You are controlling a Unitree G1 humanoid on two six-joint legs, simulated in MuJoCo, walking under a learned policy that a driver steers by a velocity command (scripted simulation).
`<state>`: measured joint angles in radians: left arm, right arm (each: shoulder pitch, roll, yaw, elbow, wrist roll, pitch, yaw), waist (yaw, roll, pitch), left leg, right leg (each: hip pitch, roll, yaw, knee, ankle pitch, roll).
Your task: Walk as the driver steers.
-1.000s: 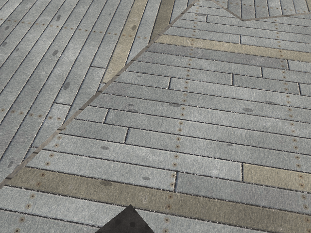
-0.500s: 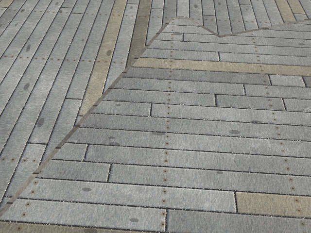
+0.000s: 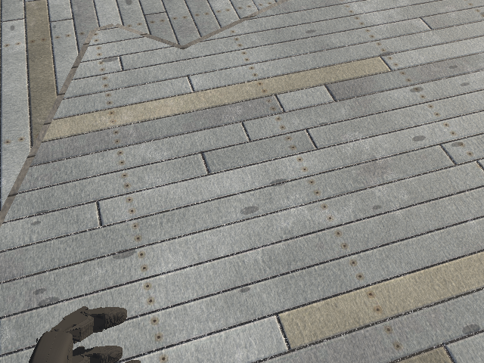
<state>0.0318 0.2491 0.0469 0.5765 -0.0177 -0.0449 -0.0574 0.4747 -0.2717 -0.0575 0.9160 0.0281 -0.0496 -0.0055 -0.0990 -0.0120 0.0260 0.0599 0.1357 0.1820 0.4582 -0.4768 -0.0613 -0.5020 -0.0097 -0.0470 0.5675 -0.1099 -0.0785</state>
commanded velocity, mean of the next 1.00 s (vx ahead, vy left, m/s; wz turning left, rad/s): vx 0.23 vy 0.00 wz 0.42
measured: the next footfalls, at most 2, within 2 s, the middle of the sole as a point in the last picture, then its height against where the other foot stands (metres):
left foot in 0.48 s outside the picture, level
right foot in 0.98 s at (248, 356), level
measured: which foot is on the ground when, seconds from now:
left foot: down 0.00-0.00, up 0.02-0.46, down 0.48-1.00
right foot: down 0.00-0.48, up 0.50-0.96, down 0.98-1.00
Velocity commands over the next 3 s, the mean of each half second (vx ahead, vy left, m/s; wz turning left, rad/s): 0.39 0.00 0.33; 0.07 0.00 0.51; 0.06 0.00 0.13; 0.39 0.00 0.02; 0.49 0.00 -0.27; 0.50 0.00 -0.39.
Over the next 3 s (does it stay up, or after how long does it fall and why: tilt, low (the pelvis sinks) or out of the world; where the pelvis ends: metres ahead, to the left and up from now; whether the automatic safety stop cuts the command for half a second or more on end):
stays up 1.03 0.38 0.02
